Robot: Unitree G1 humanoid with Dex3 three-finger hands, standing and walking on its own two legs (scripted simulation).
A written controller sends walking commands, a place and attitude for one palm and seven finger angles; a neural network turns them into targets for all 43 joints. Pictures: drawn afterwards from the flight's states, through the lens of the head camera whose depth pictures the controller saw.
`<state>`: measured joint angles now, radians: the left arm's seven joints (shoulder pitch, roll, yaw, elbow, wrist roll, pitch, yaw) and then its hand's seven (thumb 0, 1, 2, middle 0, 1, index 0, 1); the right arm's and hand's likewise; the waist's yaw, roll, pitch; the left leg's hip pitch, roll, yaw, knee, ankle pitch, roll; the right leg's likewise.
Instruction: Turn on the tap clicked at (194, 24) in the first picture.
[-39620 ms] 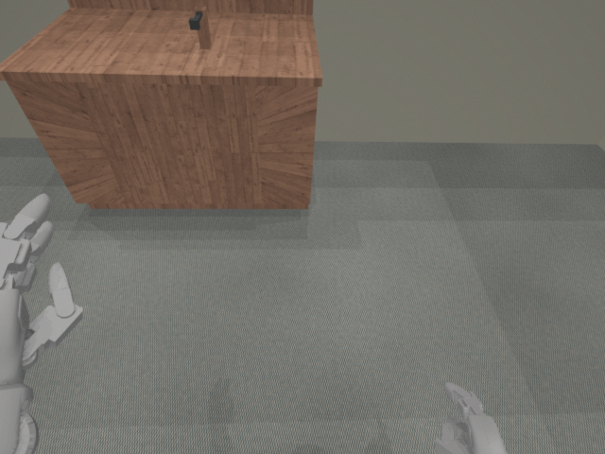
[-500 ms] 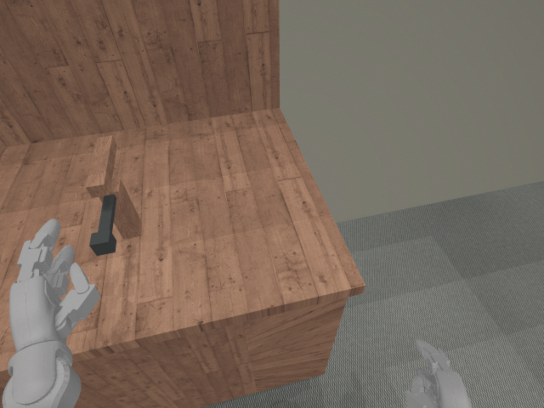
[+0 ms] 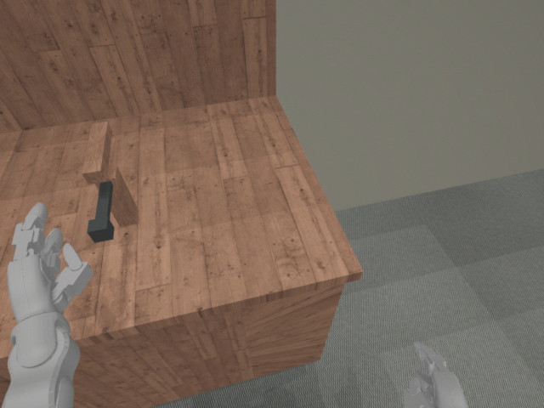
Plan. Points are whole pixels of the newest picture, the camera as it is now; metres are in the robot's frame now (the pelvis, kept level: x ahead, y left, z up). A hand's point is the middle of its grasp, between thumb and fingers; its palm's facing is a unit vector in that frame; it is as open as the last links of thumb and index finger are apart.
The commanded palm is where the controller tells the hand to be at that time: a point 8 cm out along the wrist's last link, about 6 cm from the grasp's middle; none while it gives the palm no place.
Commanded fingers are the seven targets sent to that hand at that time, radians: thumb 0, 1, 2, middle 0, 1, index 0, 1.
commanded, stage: reach beside the lever's end, fingers flat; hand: left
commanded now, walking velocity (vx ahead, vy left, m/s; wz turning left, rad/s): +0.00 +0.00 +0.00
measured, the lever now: (101, 229) +0.34 +0.31 +0.07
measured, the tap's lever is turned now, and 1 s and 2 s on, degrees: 0 1 12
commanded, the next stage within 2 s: push the lever round in 0.92 s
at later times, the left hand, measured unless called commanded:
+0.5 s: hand (82, 250) +0.30 +0.32 +0.07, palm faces +0.57 -0.82 -0.11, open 7.8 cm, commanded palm +0.27 +0.35 +0.07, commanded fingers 0.00 0.90 0.90 -0.15 -0.15 -0.15 -0.15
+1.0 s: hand (81, 250) +0.31 +0.33 +0.06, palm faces +0.56 -0.82 -0.09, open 7.9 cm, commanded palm +0.27 +0.36 +0.06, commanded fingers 0.00 0.90 0.90 -0.15 -0.15 -0.15 -0.15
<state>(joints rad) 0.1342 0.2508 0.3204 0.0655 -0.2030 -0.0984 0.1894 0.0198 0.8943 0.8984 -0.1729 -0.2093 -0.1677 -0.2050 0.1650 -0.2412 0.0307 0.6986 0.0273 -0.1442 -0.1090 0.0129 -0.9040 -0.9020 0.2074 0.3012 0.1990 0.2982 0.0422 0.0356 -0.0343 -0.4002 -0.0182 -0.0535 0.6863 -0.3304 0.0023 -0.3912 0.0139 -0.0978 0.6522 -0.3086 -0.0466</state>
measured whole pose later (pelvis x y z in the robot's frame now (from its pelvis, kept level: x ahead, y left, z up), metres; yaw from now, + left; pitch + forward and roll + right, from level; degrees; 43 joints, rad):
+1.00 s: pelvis +0.01 +0.02 -0.01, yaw -1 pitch +7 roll -2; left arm -0.02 0.29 0.43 0.33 -0.19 -0.25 0.11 0.02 0.89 0.90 -0.15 -0.15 -0.15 -0.15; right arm 0.20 -0.25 0.00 0.70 0.01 -0.11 -0.10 0.01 -0.90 -0.90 0.21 0.30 0.20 0.30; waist 0.02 0.02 -0.06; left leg -0.51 -0.02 -0.04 0.77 -0.38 0.02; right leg -0.50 0.01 -0.09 0.71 -0.34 -0.03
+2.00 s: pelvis +0.00 +0.00 -0.01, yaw +0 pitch +7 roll -1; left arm -0.08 0.21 0.32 0.34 -0.15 -0.22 0.27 0.03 0.94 0.92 -0.15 -0.15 -0.15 -0.15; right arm 0.20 -0.25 0.01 0.70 0.01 -0.08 -0.08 0.01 -0.90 -0.90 0.21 0.30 0.20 0.30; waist 0.01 0.04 -0.07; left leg -0.51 -0.01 -0.05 0.77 -0.37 0.01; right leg -0.50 0.02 -0.10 0.72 -0.34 -0.04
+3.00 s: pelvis +0.01 +0.00 -0.01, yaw +0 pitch +6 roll -1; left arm -0.24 0.04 0.17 0.40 0.02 -0.11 0.71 0.01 0.96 0.92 -0.15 -0.15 -0.15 -0.15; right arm 0.14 -0.21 -0.01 0.73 -0.03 0.03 -0.06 0.01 -0.91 -0.90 0.21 0.30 0.20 0.30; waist 0.01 0.03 -0.09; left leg -0.48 -0.01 -0.06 0.74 -0.37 0.00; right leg -0.47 0.02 -0.10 0.69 -0.34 -0.05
